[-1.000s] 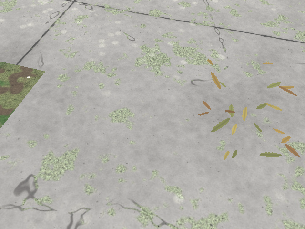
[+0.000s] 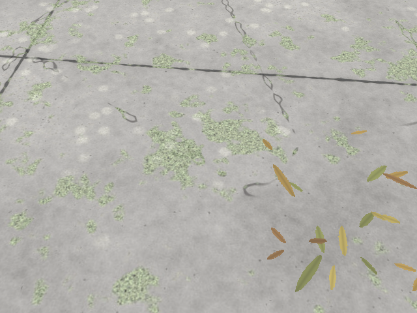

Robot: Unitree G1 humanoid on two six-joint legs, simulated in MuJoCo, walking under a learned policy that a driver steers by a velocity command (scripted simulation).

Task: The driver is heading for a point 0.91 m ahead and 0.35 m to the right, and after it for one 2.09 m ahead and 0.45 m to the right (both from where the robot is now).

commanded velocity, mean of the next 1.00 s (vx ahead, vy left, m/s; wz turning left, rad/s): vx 0.50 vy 0.00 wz -0.58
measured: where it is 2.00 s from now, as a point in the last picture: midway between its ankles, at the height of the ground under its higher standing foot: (334, 194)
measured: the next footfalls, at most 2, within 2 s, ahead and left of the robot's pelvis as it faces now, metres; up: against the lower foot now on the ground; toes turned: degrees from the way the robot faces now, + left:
right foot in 0.32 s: +0.31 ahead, -0.17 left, +0.00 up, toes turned -15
left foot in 0.82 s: +0.65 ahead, -0.08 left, +0.00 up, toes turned -32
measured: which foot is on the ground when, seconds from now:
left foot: down 0.00-0.34, up 0.36-0.80, down 0.82-1.00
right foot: up 0.00-0.30, down 0.32-0.84, up 0.86-1.00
